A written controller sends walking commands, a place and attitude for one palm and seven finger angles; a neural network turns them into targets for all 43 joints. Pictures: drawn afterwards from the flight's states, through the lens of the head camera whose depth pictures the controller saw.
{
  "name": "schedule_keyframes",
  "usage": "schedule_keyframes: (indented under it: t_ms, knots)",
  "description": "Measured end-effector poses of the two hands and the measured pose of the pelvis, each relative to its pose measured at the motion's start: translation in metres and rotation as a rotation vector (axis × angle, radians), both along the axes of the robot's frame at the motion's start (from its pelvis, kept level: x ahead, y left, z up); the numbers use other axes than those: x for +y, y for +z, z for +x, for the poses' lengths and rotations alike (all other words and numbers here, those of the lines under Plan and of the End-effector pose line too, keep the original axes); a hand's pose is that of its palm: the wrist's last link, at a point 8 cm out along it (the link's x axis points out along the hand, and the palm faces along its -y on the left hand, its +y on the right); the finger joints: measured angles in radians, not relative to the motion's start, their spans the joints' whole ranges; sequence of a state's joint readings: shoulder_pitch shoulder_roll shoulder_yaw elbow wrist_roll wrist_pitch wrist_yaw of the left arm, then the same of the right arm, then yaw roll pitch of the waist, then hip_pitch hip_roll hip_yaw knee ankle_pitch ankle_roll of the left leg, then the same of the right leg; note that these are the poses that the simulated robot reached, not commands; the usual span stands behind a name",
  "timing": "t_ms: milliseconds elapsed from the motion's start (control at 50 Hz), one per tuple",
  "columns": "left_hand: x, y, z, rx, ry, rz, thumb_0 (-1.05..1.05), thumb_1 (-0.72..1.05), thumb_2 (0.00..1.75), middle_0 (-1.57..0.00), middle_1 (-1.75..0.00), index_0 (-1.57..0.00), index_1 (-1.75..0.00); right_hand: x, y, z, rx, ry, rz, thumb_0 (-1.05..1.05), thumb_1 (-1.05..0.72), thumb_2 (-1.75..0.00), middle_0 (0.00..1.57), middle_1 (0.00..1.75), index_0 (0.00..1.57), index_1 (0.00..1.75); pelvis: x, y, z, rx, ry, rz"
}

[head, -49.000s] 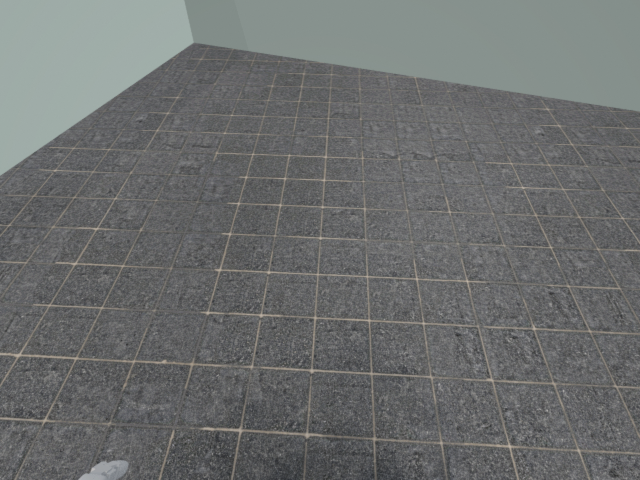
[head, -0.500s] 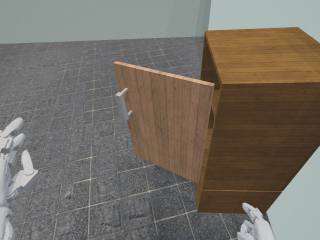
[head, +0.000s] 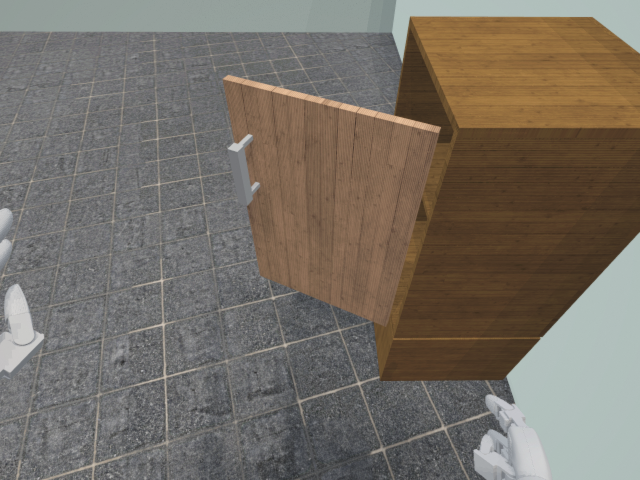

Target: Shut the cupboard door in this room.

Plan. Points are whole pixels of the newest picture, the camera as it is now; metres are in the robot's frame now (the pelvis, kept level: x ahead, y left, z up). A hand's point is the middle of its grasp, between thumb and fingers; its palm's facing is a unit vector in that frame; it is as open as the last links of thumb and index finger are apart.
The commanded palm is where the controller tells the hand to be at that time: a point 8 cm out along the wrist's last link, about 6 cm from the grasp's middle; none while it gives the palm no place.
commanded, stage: step back with the hand held close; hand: left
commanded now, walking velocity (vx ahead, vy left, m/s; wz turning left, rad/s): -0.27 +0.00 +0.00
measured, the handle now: (246, 170) +0.67 +0.19 -0.02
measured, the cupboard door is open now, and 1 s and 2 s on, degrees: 64 64 64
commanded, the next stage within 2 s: stop stepping back and stand still in 1.24 s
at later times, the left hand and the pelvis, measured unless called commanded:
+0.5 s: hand (9, 402) +0.15 +0.25 +0.17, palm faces +0.43 -0.77 -0.48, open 7.4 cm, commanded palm +0.08 +0.29 +0.18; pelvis -0.05 -0.01 -0.01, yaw +2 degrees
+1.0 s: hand out of the picture +0.05 +0.30 +0.18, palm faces +0.54 -0.71 -0.44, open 7.4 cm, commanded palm -0.03 +0.31 +0.18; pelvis -0.12 +0.00 -0.01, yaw +9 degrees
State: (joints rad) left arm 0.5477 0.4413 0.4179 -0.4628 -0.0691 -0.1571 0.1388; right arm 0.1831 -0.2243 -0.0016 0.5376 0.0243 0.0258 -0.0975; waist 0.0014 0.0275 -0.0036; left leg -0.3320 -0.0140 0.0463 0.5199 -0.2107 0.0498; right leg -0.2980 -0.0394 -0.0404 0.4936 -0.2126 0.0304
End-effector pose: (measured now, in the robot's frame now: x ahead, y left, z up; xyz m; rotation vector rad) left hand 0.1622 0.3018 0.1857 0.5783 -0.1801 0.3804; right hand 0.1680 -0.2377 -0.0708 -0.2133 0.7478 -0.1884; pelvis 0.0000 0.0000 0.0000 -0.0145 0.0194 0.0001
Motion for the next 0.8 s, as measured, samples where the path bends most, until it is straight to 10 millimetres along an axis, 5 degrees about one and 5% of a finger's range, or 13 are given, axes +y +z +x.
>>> schedule_keyframes:
  t_ms: [240, 500, 800]
  knots:
    - [-0.004, -0.006, -0.045, -0.087, 0.036, 0.000, 0.02, 0.89, 0.90, -0.21, -0.30, -0.21, -0.30, -0.008, -0.008, -0.039, -0.004, 0.042, -0.032, 0.01, -0.90, -0.90, 0.20, 0.30, 0.20, 0.30, -0.008, -0.009, -0.032, -0.018, 0.016, -0.020]
    - [-0.012, 0.001, -0.056, -0.128, -0.043, 0.042, 0.01, 0.89, 0.90, -0.21, -0.30, -0.21, -0.30, -0.022, -0.008, -0.083, 0.037, -0.007, -0.056, 0.01, -0.90, -0.90, 0.20, 0.30, 0.20, 0.30, -0.011, -0.008, -0.054, -0.009, 0.027, -0.035]
    - [-0.014, 0.000, -0.118, -0.153, -0.005, 0.018, 0.01, 0.89, 0.90, -0.22, -0.30, -0.21, -0.30, -0.014, -0.004, -0.083, 0.000, 0.075, -0.058, 0.01, -0.91, -0.90, 0.20, 0.30, 0.20, 0.30, -0.014, -0.010, -0.088, -0.009, 0.085, -0.032]
